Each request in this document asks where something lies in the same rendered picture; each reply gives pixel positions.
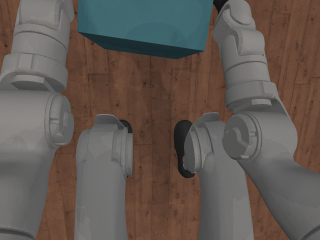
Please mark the right robot shin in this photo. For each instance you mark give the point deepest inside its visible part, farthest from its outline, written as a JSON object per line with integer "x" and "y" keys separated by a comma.
{"x": 207, "y": 117}

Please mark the left robot forearm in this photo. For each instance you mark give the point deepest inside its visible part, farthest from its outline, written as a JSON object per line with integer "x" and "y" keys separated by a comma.
{"x": 37, "y": 61}

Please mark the robot right hand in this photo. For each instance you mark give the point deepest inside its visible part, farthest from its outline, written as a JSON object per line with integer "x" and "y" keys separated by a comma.
{"x": 219, "y": 4}

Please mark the robot right thigh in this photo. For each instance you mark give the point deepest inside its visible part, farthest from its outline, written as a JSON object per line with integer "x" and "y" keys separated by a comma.
{"x": 225, "y": 205}

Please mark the carton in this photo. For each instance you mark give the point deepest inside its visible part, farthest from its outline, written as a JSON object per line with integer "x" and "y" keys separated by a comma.
{"x": 171, "y": 29}

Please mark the left robot upper arm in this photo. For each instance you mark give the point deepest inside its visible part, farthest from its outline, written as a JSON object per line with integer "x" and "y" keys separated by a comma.
{"x": 33, "y": 124}

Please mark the right robot upper arm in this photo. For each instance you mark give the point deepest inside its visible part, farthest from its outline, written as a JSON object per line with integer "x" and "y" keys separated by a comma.
{"x": 263, "y": 143}

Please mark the right robot forearm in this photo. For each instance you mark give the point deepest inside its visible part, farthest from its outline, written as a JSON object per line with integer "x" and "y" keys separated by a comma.
{"x": 245, "y": 67}

